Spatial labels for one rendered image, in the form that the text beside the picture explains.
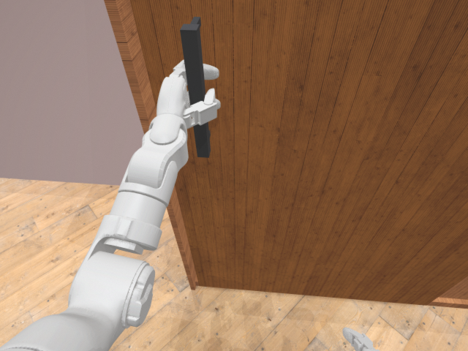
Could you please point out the robot left hand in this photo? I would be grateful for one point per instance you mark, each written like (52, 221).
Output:
(174, 97)

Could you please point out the left robot upper arm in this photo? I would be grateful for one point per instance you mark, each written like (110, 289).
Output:
(112, 292)

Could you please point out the left robot forearm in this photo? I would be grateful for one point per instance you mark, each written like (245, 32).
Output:
(145, 191)

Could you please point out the handle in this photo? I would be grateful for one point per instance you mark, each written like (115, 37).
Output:
(193, 60)

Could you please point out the robot right hand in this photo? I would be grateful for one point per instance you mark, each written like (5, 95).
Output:
(360, 342)

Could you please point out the wardrobe door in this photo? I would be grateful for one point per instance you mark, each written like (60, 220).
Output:
(459, 290)
(339, 155)

